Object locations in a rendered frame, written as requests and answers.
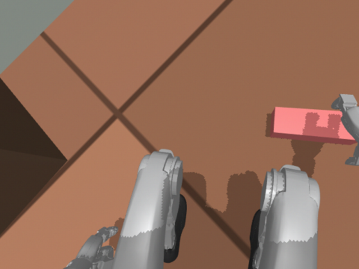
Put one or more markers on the right robot foot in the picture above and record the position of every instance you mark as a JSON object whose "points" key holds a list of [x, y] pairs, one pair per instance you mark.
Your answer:
{"points": [[254, 239]]}

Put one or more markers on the left robot arm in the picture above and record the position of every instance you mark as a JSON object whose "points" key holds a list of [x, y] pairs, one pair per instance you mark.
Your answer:
{"points": [[79, 263]]}

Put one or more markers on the left robot foot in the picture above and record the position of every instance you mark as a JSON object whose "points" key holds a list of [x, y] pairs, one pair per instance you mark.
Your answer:
{"points": [[171, 254]]}

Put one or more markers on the right robot hand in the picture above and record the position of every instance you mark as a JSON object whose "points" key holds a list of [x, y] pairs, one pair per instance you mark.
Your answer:
{"points": [[347, 104]]}

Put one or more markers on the left robot hand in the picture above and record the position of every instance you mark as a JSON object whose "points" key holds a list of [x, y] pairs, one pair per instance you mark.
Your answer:
{"points": [[92, 250]]}

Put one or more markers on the carton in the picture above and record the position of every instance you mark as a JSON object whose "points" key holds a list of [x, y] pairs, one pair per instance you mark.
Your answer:
{"points": [[309, 125]]}

